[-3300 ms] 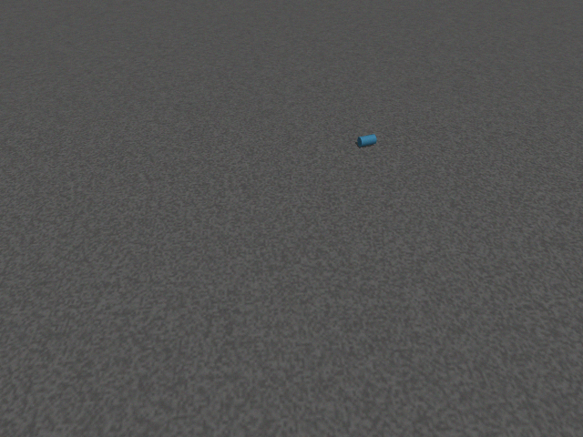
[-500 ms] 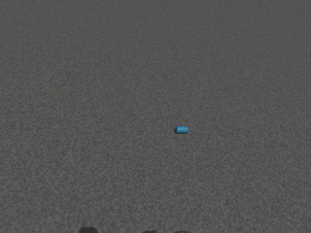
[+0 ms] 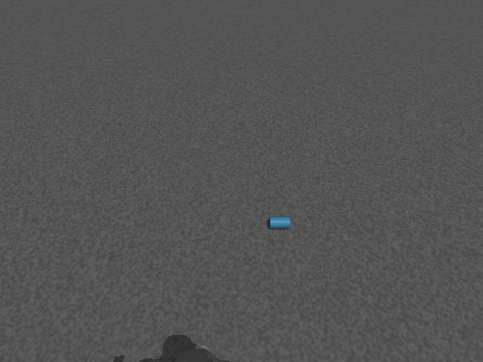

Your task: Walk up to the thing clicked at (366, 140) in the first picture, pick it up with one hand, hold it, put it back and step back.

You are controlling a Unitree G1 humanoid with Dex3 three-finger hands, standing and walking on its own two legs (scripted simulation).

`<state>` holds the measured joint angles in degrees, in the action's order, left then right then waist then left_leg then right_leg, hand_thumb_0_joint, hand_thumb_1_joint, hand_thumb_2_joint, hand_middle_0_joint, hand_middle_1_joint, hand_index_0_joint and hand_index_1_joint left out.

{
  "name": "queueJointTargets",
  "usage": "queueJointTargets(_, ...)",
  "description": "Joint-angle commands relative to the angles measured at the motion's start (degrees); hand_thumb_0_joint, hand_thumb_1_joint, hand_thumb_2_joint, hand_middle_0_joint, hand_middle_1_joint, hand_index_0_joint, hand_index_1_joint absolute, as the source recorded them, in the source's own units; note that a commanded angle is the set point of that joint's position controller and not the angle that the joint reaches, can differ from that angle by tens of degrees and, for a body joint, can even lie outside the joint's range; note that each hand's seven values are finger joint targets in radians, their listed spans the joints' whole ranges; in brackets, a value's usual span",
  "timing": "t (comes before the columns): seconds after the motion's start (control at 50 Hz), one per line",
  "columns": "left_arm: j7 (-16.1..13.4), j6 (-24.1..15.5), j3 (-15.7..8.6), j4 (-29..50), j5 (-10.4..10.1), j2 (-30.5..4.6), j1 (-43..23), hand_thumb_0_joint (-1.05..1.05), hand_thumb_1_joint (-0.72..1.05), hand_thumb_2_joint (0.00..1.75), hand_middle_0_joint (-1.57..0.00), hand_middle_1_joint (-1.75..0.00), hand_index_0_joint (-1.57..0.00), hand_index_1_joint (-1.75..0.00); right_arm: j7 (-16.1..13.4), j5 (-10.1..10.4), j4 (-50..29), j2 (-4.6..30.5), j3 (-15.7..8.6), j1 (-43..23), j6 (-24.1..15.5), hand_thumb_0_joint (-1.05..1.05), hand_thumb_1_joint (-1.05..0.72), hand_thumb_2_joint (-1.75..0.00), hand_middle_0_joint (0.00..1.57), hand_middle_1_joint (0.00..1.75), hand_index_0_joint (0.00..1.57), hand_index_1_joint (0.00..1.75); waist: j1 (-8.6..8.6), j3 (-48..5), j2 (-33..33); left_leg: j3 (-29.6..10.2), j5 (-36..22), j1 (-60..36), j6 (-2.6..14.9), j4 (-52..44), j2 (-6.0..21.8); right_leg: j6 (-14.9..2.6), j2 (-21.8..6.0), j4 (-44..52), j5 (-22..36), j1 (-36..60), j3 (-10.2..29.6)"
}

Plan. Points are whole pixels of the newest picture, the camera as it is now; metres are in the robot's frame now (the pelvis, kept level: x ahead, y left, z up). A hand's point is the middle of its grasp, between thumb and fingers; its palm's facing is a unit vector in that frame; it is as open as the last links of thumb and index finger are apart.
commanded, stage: walk up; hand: left
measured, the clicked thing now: (279, 222) +0.85 -0.11 -0.73
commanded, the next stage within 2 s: none
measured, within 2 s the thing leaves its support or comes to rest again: neither
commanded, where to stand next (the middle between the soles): +0.50 -0.42 m, yaw +5 degrees
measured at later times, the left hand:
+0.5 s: hand (197, 318) +0.23 +0.12 -0.15, palm faces +0.00 -0.92 -0.39, open 7.4 cm
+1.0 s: hand (277, 275) +0.34 -0.04 -0.16, palm faces -0.03 -0.96 -0.29, open 7.4 cm
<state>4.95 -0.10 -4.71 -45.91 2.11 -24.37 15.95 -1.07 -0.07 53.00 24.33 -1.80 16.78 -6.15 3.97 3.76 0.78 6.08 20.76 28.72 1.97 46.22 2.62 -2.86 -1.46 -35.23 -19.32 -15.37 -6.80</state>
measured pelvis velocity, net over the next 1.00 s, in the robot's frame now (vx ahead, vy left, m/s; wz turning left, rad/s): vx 0.28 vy -0.32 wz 0.02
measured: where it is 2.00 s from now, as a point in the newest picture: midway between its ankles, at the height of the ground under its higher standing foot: (367, 321)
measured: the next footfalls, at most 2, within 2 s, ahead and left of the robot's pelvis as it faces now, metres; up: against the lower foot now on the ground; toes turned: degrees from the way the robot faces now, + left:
left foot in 0.06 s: +0.16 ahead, +0.08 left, +0.00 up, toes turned +6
right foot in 0.42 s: +0.25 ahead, -0.33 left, +0.00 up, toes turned -5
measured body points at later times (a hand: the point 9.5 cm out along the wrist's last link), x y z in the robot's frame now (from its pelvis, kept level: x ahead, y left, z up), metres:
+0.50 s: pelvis +0.15 -0.18 -0.03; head +0.16 -0.18 +0.42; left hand +0.23 +0.16 -0.13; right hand +0.18 -0.57 -0.11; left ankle +0.12 +0.03 -0.69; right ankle +0.21 -0.33 -0.73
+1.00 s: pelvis +0.28 -0.32 -0.01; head +0.29 -0.28 +0.44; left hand +0.34 +0.01 -0.14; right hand +0.33 -0.67 -0.08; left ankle +0.31 -0.16 -0.73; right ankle +0.35 -0.49 -0.68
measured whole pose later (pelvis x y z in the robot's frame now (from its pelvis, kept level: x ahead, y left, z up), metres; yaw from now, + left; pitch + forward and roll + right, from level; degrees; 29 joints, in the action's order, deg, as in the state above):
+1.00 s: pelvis +0.28 -0.32 -0.01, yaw +1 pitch -2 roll +1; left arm 6.2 3.6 -5.6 -46.1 2.3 -26.2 15.8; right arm -2.6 -1.3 51.7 24.9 -2.7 19.6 -6.3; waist 0.1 4.3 6.9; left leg 5.1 17.3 18.4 0.0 38.0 5.0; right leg 0.7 -6.5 -57.7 -21.6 -31.4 3.7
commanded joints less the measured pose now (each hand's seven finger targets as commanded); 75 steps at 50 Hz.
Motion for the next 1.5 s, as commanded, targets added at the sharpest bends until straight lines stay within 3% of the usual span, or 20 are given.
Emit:
queueJointTargets(0.0, -0.4, -0.6, -2.5, 8.3, -0.6, -12.0, -6.5, 0.00, 0.90, 0.90, -0.20, -0.30, -0.20, -0.30, -2.1, -0.1, 0.1, 13.4, -5.3, 14.7, -1.9, 0.00, -0.90, -0.90, 0.20, 0.30, 0.20, 0.30, -7.83, -6.3, 3.5, -1.2, -15.5, -23.9, 0.45, -13.8, -1.0, -8.55, -9.6, 1.2, 11.2, -9.9, 8.2)
queueJointTargets(0.06, -0.7, 1.1, -2.8, 7.9, -0.1, -11.7, -0.4, 0.00, 0.90, 0.90, -0.20, -0.30, -0.20, -0.30, -4.0, -0.7, -4.1, 23.9, -8.0, 15.2, -2.0, 0.00, -0.90, -0.90, 0.20, 0.30, 0.20, 0.30, -7.53, -7.0, -4.2, -48.6, 13.5, -29.6, 10.17, -31.6, 25.6, 0.16, 0.2, -31.0, -10.8, -28.0, 11.8)
queueJointTargets(0.18, 0.6, 1.8, -4.7, 3.4, 0.5, -14.0, 2.0, 0.00, 0.90, 0.90, -0.20, -0.30, -0.20, -0.30, -2.8, -0.4, -4.8, 18.5, -6.0, 4.5, -2.1, 0.00, -0.90, -0.90, 0.20, 0.30, 0.20, 0.30, -3.43, 0.4, -7.1, -20.7, 4.9, -12.0, 10.03, -28.6, 15.8, 3.08, -6.4, -27.3, -1.5, -20.8, 12.8)
queueJointTargets(0.28, 2.1, 2.0, -4.9, 4.7, 0.2, -12.5, -3.7, 0.00, 0.90, 0.90, -0.20, -0.30, -0.20, -0.30, -2.3, -1.1, -4.7, 21.8, -7.1, 4.3, -2.1, 0.00, -0.90, -0.90, 0.20, 0.30, 0.20, 0.30, -4.77, -0.4, -10.4, -14.6, 6.3, -9.8, 10.04, -26.0, 15.0, 3.35, -7.1, -15.2, -1.7, -16.4, 9.8)
queueJointTargets(0.4, 1.5, 1.5, -7.1, -1.8, 0.6, -15.0, 9.7, 0.00, 0.90, 0.90, -0.20, -0.30, -0.20, -0.30, -2.4, -1.9, -4.1, 17.7, -5.8, -1.4, 0.3, 0.00, -0.90, -0.90, 0.20, 0.30, 0.20, 0.30, 3.71, -5.3, 0.9, -2.1, 14.4, 6.0, 4.10, -2.5, 7.0, 2.36, 0.0, -2.7, -2.3, 10.4, 0.6)
queueJointTargets(0.42, 0.6, 0.9, -8.3, -2.4, 1.7, -19.7, 14.8, 0.00, 0.90, 0.90, -0.20, -0.30, -0.20, -0.30, -2.5, -1.5, -5.0, 12.1, -4.0, -2.0, 0.8, 0.00, -0.90, -0.90, 0.20, 0.30, 0.20, 0.30, 7.32, -3.6, 18.5, 3.0, 14.6, 16.3, 1.82, 18.5, 0.3, -0.57, -8.2, 11.2, -19.2, 12.6, 17.6)
queueJointTargets(0.44, -0.1, 0.1, -7.7, 0.0, 0.7, -23.2, 10.7, 0.00, 0.90, 0.90, -0.20, -0.30, -0.20, -0.30, -3.3, -0.2, -6.9, 12.8, -4.1, -4.5, 1.0, 0.00, -0.90, -0.90, 0.20, 0.30, 0.20, 0.30, 5.60, -0.3, 22.4, -4.5, 16.1, 23.1, 0.48, 26.1, -3.5, -5.89, -18.3, 24.3, -24.7, 7.4, 41.1)
queueJointTargets(0.46, -0.6, 0.1, -7.4, 2.5, 0.1, -23.2, 4.6, 0.00, 0.90, 0.90, -0.20, -0.30, -0.20, -0.30, -3.7, 0.3, -5.5, 15.4, -4.6, -4.3, 1.0, 0.00, -0.90, -0.90, 0.20, 0.30, 0.20, 0.30, 2.96, 1.7, 15.1, -9.6, 11.1, 20.1, 0.74, 28.0, 0.4, -8.49, -19.8, 26.0, -27.0, 3.3, 43.1)
queueJointTargets(0.7, -1.1, 0.0, -2.6, 8.1, -0.1, -12.3, -4.7, 0.00, 0.90, 0.90, -0.20, -0.30, -0.20, -0.30, -2.6, 0.1, 0.9, 12.3, -4.5, 13.1, -1.5, 0.00, -0.90, -0.90, 0.20, 0.30, 0.20, 0.30, -7.03, -5.3, 4.8, 0.1, -13.8, -20.1, 1.21, -15.0, -1.9, -7.93, -9.3, 1.2, 17.2, -7.2, 9.8)
queueJointTargets(0.76, -1.3, 1.2, -2.2, 8.5, 0.1, -10.5, 1.5, 0.00, 0.90, 0.90, -0.20, -0.30, -0.20, -0.30, -4.7, -1.0, -2.6, 23.6, -8.0, 15.0, -1.2, 0.00, -0.90, -0.90, 0.20, 0.30, 0.20, 0.30, -7.90, -9.4, -6.5, -47.1, 9.3, -34.5, 14.13, -29.4, 26.1, 2.12, 0.5, -30.9, -11.4, -30.2, 10.4)
queueJointTargets(0.78, -1.6, 2.1, -3.5, 7.3, 0.6, -15.9, 1.7, 0.00, 0.90, 0.90, -0.20, -0.30, -0.20, -0.30, -4.8, 1.0, -3.6, 24.0, -8.2, 11.3, -0.9, 0.00, -0.90, -0.90, 0.20, 0.30, 0.20, 0.30, -7.53, -7.4, -1.1, -48.0, 10.0, -30.3, 17.71, -29.3, 28.6, 3.10, -1.5, -37.4, -11.8, -30.2, 14.6)
queueJointTargets(0.88, -0.1, 2.1, -4.3, 3.9, 0.4, -13.4, 4.0, 0.00, 0.90, 0.90, -0.20, -0.30, -0.20, -0.30, -3.5, -0.6, -4.0, 18.7, -6.0, 3.5, -1.5, 0.00, -0.90, -0.90, 0.20, 0.30, 0.20, 0.30, -2.94, 0.5, -6.4, -18.7, 1.3, -10.5, 10.53, -26.7, 15.3, 3.25, -5.6, -28.8, -1.1, -20.2, 12.9)
queueJointTargets(1.0, 1.8, 2.6, -4.7, 4.9, 0.1, -12.2, -1.7, 0.00, 0.90, 0.90, -0.20, -0.30, -0.20, -0.30, -2.3, -1.6, -4.2, 22.6, -7.5, 2.4, -1.2, 0.00, -0.90, -0.90, 0.20, 0.30, 0.20, 0.30, -4.15, 0.3, -12.4, -13.0, 13.0, -6.8, 9.30, -26.0, 13.5, 3.31, -5.9, -14.7, -1.7, -15.0, 7.6)
queueJointTargets(1.1, 0.6, 1.4, -6.8, -1.8, 0.8, -14.9, 12.3, 0.00, 0.90, 0.90, -0.20, -0.30, -0.20, -0.30, -2.3, -2.3, -3.3, 16.5, -5.4, -0.6, 1.1, 0.00, -0.90, -0.90, 0.20, 0.30, 0.20, 0.30, 4.13, -5.0, 4.1, -1.9, 17.5, 7.3, 4.22, 2.2, 6.1, 1.92, 0.6, -1.4, -5.7, 11.3, 1.2)
queueJointTargets(1.12, -0.2, 0.7, -8.1, -2.0, 1.6, -20.8, 16.2, 0.00, 0.90, 0.90, -0.20, -0.30, -0.20, -0.30, -2.4, -1.5, -4.6, 10.4, -3.4, -1.1, 1.3, 0.00, -0.90, -0.90, 0.20, 0.30, 0.20, 0.30, 7.12, -2.9, 22.2, 1.6, 16.3, 19.7, 1.13, 22.7, -1.0, -1.68, -10.5, 13.3, -25.0, 12.3, 24.7)
queueJointTargets(1.14, -0.8, 0.1, -7.1, 0.8, 0.7, -23.0, 10.5, 0.00, 0.90, 0.90, -0.20, -0.30, -0.20, -0.30, -3.3, -0.2, -6.5, 13.1, -4.1, -4.9, 1.3, 0.00, -0.90, -0.90, 0.20, 0.30, 0.20, 0.30, 5.02, 0.7, 20.6, -7.0, 15.4, 23.4, 0.32, 27.8, -2.7, -7.59, -18.8, 25.0, -28.5, 5.8, 44.3)
queueJointTargets(1.3, -3.4, -2.5, -3.4, 0.7, -1.1, -15.6, 2.9, 0.00, 0.90, 0.90, -0.20, -0.30, -0.20, -0.30, 0.1, -0.8, -1.9, 12.2, -3.4, 1.4, 1.0, 0.00, -0.90, -0.90, 0.20, 0.30, 0.20, 0.30, -1.74, 3.6, 6.2, -6.6, 2.1, 7.0, 0.28, 9.6, 2.8, -11.62, -17.4, 15.0, 3.9, -2.2, 23.8)
queueJointTargets(1.38, -5.0, -3.5, -1.2, -0.1, -2.2, -13.6, 0.6, 0.00, 0.90, 0.90, -0.20, -0.30, -0.20, -0.30, 0.4, 0.0, -2.6, 9.2, -2.4, -0.3, 1.9, 0.00, -0.90, -0.90, 0.20, 0.30, 0.20, 0.30, -2.81, -3.1, 5.2, -5.0, -4.4, -4.9, 0.64, -1.6, 0.2, -7.25, -15.7, 5.7, 40.2, 1.7, 13.9)
queueJointTargets(1.44, -5.6, -3.2, 0.1, -0.4, -3.0, -12.6, -2.0, 0.00, 0.90, 0.90, -0.20, -0.30, -0.20, -0.30, 0.1, -0.1, -2.4, 8.9, -2.7, -0.2, 2.3, 0.00, -0.90, -0.90, 0.20, 0.30, 0.20, 0.30, -4.95, -5.5, 2.5, -4.5, -17.9, -16.3, 2.69, -12.4, -2.0, -3.32, -12.8, -2.3, 38.7, -2.0, 8.9)
queueJointTargets(1.48, -5.8, -3.3, 1.2, -0.2, -4.0, -9.7, -0.6, 0.00, 0.90, 0.90, -0.20, -0.30, -0.20, -0.30, -0.4, -0.4, -3.7, 13.9, -4.0, -0.4, 2.2, 0.00, -0.90, -0.90, 0.20, 0.30, 0.20, 0.30, -5.24, -10.2, -6.3, -19.0, -40.3, -25.9, 8.90, -13.7, 8.6, 3.51, -4.8, -13.7, 25.6, -8.2, 4.4)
